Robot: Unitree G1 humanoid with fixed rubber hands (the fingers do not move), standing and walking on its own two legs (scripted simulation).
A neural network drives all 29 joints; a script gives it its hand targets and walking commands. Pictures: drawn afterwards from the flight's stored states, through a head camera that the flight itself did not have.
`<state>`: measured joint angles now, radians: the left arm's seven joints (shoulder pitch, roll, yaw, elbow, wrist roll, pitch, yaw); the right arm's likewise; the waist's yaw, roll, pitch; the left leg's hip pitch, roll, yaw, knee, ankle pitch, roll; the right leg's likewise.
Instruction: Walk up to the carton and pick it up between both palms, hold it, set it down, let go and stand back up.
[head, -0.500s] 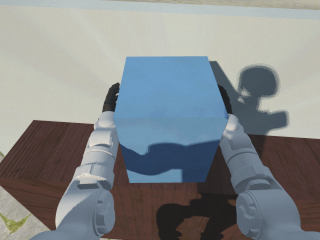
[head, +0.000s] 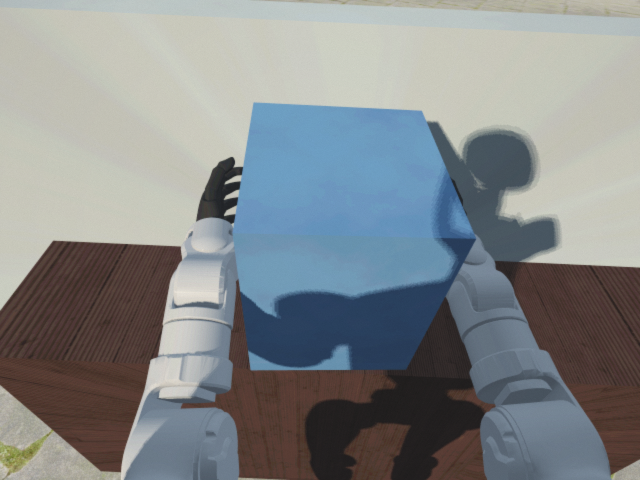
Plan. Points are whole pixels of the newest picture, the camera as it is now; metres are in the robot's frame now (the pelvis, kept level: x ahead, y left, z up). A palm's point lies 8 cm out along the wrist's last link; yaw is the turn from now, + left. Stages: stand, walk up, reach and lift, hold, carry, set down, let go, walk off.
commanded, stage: reach and lift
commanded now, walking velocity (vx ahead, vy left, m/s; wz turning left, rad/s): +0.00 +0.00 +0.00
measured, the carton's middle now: (334, 243) +0.36 -0.02 +0.14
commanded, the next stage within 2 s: hold in 0.94 s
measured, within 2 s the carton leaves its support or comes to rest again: neither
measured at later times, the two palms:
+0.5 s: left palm (210, 213) +0.38 +0.13 +0.17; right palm (448, 221) +0.37 -0.16 +0.16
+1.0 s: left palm (208, 205) +0.38 +0.13 +0.19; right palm (451, 216) +0.37 -0.16 +0.17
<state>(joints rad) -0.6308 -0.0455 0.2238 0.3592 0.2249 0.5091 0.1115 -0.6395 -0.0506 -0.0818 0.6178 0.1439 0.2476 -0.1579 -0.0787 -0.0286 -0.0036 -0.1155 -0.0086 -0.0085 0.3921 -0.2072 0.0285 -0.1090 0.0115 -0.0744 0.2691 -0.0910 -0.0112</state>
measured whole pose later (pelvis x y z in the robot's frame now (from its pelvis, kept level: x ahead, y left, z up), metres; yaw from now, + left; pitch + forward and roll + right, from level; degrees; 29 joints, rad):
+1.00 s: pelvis +0.01 +0.00 +0.00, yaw +0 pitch -7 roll -2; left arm -0.63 -0.06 0.24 0.21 0.28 0.65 0.08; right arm -0.66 -0.06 -0.06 0.56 0.18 0.32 -0.16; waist -0.09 -0.03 0.02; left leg -0.04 -0.01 -0.01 0.39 -0.22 0.03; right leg -0.04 0.02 -0.06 0.26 -0.10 -0.01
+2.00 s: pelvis +0.00 +0.00 +0.00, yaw +1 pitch -8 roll -2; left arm -0.61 -0.04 0.26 0.11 0.29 0.74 0.02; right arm -0.68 -0.05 -0.04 0.49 0.20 0.39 -0.19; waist -0.07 -0.04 0.03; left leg -0.02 -0.01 -0.03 0.39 -0.22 0.03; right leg -0.01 0.02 -0.07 0.27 -0.11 -0.01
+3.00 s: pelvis +0.00 +0.00 +0.00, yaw +0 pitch -8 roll -1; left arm -0.62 -0.05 0.26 0.11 0.29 0.74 0.02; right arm -0.67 -0.06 -0.04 0.47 0.21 0.39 -0.19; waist -0.07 -0.03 0.03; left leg -0.02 -0.01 -0.02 0.39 -0.22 0.03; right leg -0.02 0.02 -0.06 0.27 -0.11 -0.01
